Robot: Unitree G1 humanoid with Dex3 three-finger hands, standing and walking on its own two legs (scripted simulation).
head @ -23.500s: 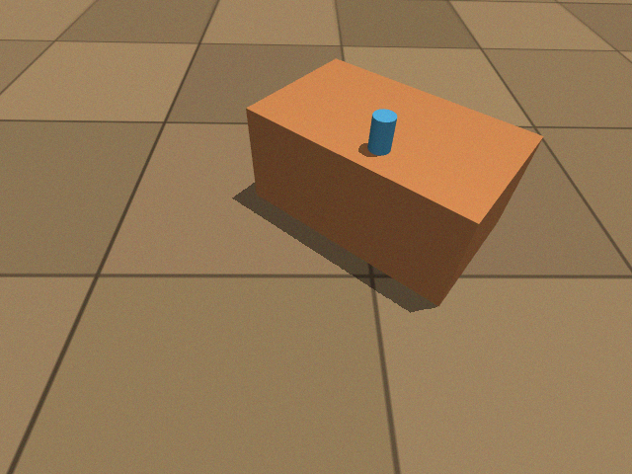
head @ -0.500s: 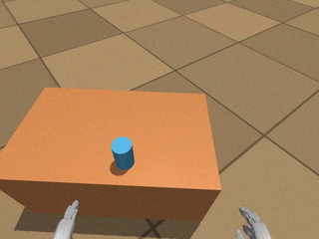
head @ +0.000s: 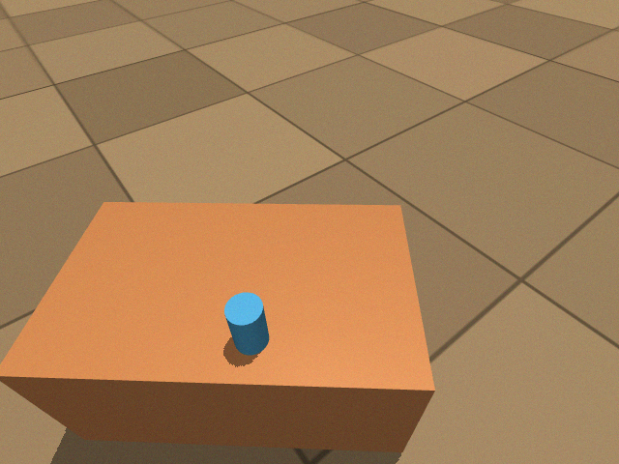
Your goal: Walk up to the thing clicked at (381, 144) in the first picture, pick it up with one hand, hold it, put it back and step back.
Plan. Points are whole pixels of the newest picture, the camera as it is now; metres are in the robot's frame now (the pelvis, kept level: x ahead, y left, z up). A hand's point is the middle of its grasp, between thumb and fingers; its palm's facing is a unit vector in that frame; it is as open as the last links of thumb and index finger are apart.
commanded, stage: home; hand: left
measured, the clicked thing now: (248, 324) +0.47 +0.16 -0.26
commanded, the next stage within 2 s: stand in 1.02 s
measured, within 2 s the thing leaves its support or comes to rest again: neither
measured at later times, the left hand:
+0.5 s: hand out of the picture +0.03 +0.25 -0.15, palm faces -0.03 -0.93 -0.38, open 17.3 cm
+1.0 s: hand out of the picture +0.08 +0.24 -0.14, palm faces -0.04 -0.93 -0.36, open 17.4 cm
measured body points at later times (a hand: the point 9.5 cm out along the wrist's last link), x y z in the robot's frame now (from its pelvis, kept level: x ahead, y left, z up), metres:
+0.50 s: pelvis -0.01 +0.00 +0.01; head -0.02 -0.02 +0.46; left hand +0.04 +0.30 -0.12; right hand +0.04 -0.30 -0.14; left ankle +0.01 +0.12 -0.74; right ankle +0.00 -0.11 -0.74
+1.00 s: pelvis +0.01 +0.00 +0.01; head +0.01 -0.02 +0.46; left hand +0.08 +0.29 -0.12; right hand +0.07 -0.30 -0.13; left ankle +0.01 +0.12 -0.74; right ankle +0.00 -0.11 -0.74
